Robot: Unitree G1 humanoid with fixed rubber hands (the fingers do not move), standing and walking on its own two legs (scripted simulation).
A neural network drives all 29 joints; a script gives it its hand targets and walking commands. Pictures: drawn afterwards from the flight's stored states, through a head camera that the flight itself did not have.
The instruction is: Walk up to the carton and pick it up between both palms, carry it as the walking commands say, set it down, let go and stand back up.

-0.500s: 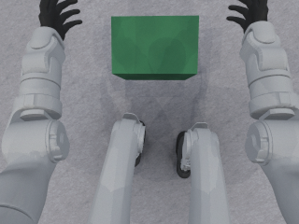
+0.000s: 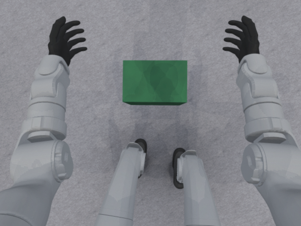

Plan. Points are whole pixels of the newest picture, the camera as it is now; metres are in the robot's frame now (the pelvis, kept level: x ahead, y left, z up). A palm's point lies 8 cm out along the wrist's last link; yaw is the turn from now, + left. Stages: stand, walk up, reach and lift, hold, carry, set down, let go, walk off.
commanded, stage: set down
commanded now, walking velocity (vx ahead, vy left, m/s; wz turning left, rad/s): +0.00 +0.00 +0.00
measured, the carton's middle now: (155, 85) +0.48 +0.05 -0.52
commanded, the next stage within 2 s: let go in 0.22 s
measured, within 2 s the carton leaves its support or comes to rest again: neither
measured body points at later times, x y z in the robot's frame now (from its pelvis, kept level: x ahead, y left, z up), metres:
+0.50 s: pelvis +0.04 +0.00 +0.08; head +0.27 +0.01 +0.46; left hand +0.38 +0.26 -0.04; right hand +0.41 -0.19 -0.05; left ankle +0.07 +0.11 -0.60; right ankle +0.04 -0.12 -0.60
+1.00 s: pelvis +0.08 -0.02 +0.13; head +0.14 -0.02 +0.58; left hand +0.25 +0.22 +0.05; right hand +0.26 -0.25 +0.04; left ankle +0.07 +0.11 -0.60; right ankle +0.04 -0.12 -0.60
